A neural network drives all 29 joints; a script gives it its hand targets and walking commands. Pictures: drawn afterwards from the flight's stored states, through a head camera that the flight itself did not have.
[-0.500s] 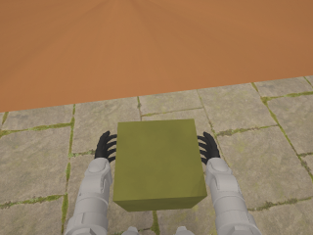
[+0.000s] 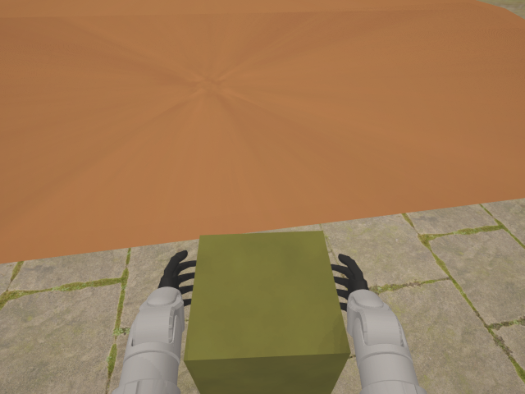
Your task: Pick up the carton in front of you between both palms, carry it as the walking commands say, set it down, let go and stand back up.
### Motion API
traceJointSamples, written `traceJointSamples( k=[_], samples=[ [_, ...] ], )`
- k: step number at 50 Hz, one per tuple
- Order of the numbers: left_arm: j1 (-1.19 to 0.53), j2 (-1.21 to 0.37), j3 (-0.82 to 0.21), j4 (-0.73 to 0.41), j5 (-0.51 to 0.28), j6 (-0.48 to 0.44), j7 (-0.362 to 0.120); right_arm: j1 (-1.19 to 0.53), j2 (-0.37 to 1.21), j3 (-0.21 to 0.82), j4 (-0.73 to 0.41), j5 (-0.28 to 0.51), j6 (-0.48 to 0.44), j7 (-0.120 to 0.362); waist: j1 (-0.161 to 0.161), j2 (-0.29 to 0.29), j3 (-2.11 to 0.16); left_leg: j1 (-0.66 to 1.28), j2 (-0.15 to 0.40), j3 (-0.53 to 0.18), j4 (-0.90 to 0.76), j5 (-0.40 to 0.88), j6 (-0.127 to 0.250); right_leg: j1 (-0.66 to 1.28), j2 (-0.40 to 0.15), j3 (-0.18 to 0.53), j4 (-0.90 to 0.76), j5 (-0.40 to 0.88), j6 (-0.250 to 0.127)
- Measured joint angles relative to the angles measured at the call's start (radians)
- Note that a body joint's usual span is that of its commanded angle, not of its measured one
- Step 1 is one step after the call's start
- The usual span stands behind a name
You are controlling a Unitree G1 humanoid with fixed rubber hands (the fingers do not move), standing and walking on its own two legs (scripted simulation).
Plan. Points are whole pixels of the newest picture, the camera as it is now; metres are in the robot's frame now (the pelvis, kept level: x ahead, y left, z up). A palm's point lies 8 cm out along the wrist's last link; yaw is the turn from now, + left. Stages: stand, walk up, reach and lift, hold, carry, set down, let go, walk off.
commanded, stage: reach and lift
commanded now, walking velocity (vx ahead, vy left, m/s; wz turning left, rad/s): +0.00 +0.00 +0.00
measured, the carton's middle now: (264, 322) +0.28 +0.00 -0.05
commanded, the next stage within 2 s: hold in 0.88 s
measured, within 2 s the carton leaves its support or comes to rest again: neither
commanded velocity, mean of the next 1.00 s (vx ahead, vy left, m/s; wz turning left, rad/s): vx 0.00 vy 0.00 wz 0.00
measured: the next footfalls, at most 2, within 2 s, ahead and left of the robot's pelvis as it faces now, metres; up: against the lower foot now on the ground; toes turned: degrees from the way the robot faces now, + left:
none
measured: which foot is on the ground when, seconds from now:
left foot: down 0.00-1.00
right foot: down 0.00-1.00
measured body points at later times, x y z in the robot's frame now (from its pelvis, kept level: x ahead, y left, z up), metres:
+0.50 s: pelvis +0.00 +0.00 +0.00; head -0.03 +0.00 +0.45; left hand +0.31 +0.15 +0.03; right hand +0.30 -0.15 +0.02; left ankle +0.01 +0.13 -0.74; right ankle +0.01 -0.13 -0.74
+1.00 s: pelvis +0.01 +0.00 +0.01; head -0.04 +0.00 +0.45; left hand +0.30 +0.15 +0.05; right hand +0.30 -0.15 +0.04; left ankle +0.01 +0.13 -0.74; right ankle +0.01 -0.13 -0.74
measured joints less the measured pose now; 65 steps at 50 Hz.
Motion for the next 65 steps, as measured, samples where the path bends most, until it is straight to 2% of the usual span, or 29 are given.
traceJointSamples(
  k=[15,44,51,65],
  samples=[
    [-0.051,-0.014,0.037,-0.026,0.025,0.014,-0.014,-0.052,0.014,-0.034,-0.022,-0.021,0.013,0.013,0.002,0.001,0.062,0.01,0.004,0.005,0.0,0.012,-0.003,0.01,0.001,-0.004,-0.001,0.013,0.0],
    [0.023,0.005,-0.047,-0.124,0.001,0.094,-0.009,0.022,-0.004,0.048,-0.122,0.004,0.096,0.003,0.0,0.0,0.05,0.105,0.01,0.007,-0.084,0.026,0.001,0.106,-0.007,-0.01,-0.086,0.026,-0.004],
    [0.038,0.009,-0.069,-0.189,-0.021,0.133,-0.002,0.037,-0.007,0.07,-0.188,0.022,0.136,-0.003,0.0,0.001,0.048,0.129,0.011,0.007,-0.102,0.035,0.001,0.131,-0.009,-0.01,-0.104,0.036,-0.003],
    [-0.014,-0.004,-0.024,-0.153,0.01,0.158,-0.015,-0.019,0.005,0.028,-0.147,-0.006,0.16,0.011,0.0,0.001,0.072,0.129,0.012,0.01,-0.082,0.038,-0.001,0.13,-0.007,-0.014,-0.082,0.038,-0.004]
  ],
)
